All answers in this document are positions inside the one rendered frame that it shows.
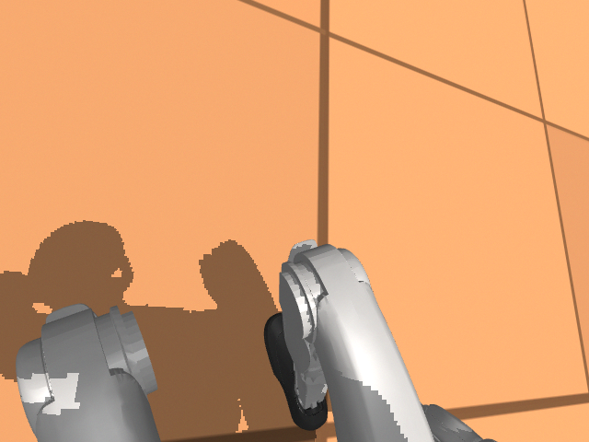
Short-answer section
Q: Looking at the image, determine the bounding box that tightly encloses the right robot foot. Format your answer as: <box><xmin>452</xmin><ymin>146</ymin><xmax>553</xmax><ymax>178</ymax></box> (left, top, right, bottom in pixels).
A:
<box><xmin>264</xmin><ymin>312</ymin><xmax>328</xmax><ymax>431</ymax></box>

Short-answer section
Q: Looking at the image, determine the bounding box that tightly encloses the right robot hand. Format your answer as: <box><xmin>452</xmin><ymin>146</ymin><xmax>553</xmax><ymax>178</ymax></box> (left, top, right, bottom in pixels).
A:
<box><xmin>421</xmin><ymin>403</ymin><xmax>483</xmax><ymax>442</ymax></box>

